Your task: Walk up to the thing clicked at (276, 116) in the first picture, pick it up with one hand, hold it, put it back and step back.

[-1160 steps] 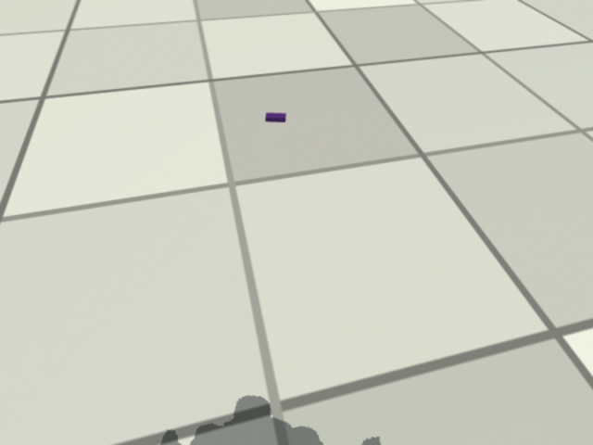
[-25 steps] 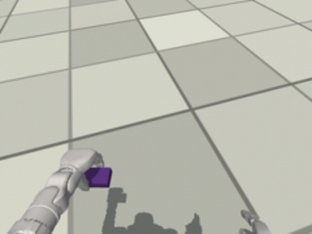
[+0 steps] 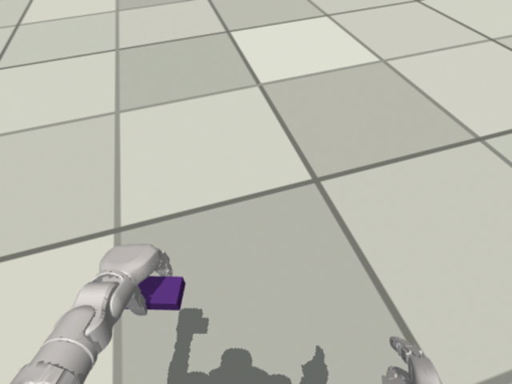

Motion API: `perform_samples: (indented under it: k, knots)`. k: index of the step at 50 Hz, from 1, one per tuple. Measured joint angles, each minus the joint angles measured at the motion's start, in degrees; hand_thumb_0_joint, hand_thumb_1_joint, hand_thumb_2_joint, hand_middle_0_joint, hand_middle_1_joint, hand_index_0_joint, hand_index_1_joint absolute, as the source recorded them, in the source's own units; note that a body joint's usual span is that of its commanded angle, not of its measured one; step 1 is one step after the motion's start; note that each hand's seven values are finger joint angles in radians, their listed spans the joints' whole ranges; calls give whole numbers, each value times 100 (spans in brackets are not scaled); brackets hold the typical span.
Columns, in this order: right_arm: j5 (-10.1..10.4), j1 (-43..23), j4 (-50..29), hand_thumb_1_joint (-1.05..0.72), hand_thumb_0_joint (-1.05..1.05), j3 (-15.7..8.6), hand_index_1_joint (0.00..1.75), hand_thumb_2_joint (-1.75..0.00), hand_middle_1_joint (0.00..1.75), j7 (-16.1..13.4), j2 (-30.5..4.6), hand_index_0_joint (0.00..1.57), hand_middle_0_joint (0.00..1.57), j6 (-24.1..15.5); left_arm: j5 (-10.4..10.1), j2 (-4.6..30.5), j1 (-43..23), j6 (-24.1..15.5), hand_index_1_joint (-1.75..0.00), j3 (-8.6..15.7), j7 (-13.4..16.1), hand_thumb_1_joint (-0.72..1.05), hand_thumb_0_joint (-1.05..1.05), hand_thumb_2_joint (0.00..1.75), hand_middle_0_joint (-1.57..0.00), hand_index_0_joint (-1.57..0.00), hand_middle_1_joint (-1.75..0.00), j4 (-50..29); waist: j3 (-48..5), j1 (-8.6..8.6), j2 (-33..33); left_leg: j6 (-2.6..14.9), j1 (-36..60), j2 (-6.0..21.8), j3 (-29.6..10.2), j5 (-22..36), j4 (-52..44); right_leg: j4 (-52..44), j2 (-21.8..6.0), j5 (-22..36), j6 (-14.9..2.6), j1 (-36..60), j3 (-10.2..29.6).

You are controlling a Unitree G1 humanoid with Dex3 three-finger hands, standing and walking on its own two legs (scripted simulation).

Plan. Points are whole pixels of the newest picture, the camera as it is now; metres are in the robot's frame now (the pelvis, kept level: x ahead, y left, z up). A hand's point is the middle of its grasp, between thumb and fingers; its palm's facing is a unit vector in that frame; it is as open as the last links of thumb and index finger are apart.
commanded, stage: hold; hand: left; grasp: from above
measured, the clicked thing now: (150, 292) +0.30 +0.21 -0.08
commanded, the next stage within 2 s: crouch in 0.30 s
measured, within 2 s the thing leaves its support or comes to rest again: neither
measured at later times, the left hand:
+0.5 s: hand (140, 283) +0.30 +0.22 -0.04, palm faces -0.47 -0.04 -0.88, open 7.8 cm
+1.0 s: hand (164, 295) +0.35 +0.23 -0.22, palm faces -0.42 +0.07 -0.91, open 7.8 cm
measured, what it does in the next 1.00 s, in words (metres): lowers itself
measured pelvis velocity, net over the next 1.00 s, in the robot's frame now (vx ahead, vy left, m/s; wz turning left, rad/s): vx -0.03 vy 0.01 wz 0.02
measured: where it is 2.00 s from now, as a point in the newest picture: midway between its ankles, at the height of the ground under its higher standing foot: outside the picture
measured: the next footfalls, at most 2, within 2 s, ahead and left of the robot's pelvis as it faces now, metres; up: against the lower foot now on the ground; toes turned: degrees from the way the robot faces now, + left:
none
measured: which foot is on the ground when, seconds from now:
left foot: down 0.00-1.00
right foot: down 0.00-1.00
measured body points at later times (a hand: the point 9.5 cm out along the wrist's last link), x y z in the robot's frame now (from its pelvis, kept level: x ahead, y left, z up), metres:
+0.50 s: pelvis +0.01 +0.00 +0.00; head +0.02 -0.02 +0.45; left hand +0.32 +0.22 +0.01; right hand +0.16 -0.25 -0.11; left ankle +0.01 +0.12 -0.74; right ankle +0.04 -0.12 -0.74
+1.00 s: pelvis -0.03 +0.01 -0.11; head +0.09 +0.02 +0.32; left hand +0.36 +0.23 -0.16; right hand +0.06 -0.29 -0.23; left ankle +0.01 +0.12 -0.74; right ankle +0.04 -0.12 -0.74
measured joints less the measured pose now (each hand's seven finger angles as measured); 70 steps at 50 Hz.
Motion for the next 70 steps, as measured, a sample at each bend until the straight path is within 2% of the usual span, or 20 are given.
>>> perform_samples:
  k: [11,18,23,28,34,39,46,50,55,64,70]
  knots:
    - [-10,27,120,-90,1,-38,30,-90,30,15,8,20,20,25,52,-52,-93,66,-16,1,222,39,2,1,-90,-96,-24,105,-47,6,7,11,48,-8,-8,-37,-30,-58,-8,-24,15,65,-7]
    - [-1,70,62,-91,1,-69,30,-90,30,35,-1,20,20,59,25,-24,-52,92,-17,-42,31,38,2,2,-90,-96,-24,16,-47,-14,4,20,81,-9,-9,-45,-72,-114,-8,-27,23,105,-9]
    - [0,73,31,-90,1,-66,30,-90,30,30,-12,20,20,83,33,-59,-2,26,-17,-33,51,38,2,2,-90,-95,-25,33,-39,-18,-15,21,94,-13,-7,-57,-85,-125,-12,-38,25,117,-7]
    - [-22,46,22,-90,1,-76,30,-90,30,55,6,20,20,92,156,-107,-25,-16,-15,21,305,38,2,3,-91,-96,-23,255,-28,-52,-59,18,9,-17,-23,-83,-23,-60,-18,-72,22,37,-21]
    - [-90,18,62,-90,1,-111,30,-90,30,124,31,20,20,106,378,-181,-238,-141,-13,58,810,36,2,5,-93,-98,-20,903,-31,-135,-171,11,-433,-23,-91,-186,320,248,-30,-181,17,-364,-82]
    - [-201,42,142,-90,1,-173,30,-90,30,220,0,20,20,38,663,-196,-710,-245,-12,50,1322,36,2,6,-94,-98,-18,1686,-184,-222,-277,0,-1445,-3,-161,-474,1173,1012,-22,-436,5,-1316,-136]
    - [-374,225,153,-90,1,-325,30,-90,30,326,-132,21,20,-103,1119,-154,-1680,-347,-12,240,2077,35,1,7,-94,-98,-17,2761,-663,-453,-307,2,-3722,44,-262,-1210,3251,2951,4,-1099,29,-3522,-190]
    - [-434,328,186,-90,1,-363,30,-90,30,308,-163,20,20,-190,1184,-71,-2240,-281,-14,402,2325,36,1,7,-93,-97,-18,3266,-851,-632,-256,30,-4952,47,-285,-1534,4313,3965,3,-1391,50,-4737,-185]
    - [-510,477,261,-90,1,-355,30,-90,30,291,-108,20,20,-296,1108,83,-2747,-136,-16,620,2389,35,1,10,-92,-95,-20,3587,-1036,-828,-154,70,-6320,39,-300,-1842,5444,5055,-5,-1665,67,-6095,-168]
    - [-615,526,331,-90,1,-213,30,-90,30,342,125,21,20,-409,1020,363,-3339,-158,-18,919,2166,34,1,14,-91,-94,-22,3878,-1085,-1061,3,131,-8059,-2,-343,-2181,6958,6514,-40,-1983,99,-7799,-165]
    - [-692,404,304,-90,1,-43,30,-90,30,468,173,21,21,-540,1182,627,-3685,-447,-19,1065,2099,35,1,12,-90,-94,-24,4124,-1093,-1205,-12,138,-9014,-39,-425,-2354,7785,7296,-69,-2157,107,-8706,-218]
